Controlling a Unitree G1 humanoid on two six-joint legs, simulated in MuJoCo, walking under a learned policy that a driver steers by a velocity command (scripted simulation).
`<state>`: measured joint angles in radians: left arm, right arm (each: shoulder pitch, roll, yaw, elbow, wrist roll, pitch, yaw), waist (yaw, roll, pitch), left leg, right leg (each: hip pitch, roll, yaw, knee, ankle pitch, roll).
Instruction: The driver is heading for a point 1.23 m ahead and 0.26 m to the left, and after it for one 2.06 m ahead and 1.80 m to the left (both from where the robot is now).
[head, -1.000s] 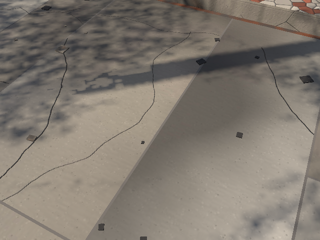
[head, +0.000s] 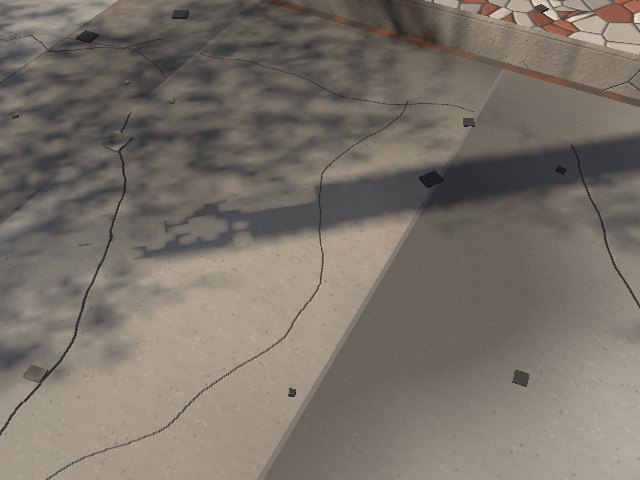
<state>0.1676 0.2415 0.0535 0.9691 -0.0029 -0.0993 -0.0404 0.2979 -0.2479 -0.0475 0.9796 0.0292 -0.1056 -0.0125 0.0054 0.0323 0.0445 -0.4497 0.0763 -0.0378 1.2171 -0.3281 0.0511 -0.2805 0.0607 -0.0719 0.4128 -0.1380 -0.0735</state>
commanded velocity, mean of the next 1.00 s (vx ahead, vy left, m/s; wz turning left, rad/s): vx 0.50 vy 0.00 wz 0.32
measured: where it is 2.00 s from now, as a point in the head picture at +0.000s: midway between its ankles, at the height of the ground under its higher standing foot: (230, 282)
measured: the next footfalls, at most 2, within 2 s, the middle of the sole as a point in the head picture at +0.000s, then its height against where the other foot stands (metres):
left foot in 0.38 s outside the picture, level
right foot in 0.88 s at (325, 370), level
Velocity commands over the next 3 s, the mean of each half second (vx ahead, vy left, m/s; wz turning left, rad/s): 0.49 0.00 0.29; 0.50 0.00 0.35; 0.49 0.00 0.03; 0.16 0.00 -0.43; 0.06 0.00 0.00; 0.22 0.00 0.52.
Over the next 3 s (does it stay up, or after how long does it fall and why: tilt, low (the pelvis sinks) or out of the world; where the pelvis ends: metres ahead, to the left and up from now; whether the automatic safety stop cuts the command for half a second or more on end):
stays up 1.13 0.39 -0.02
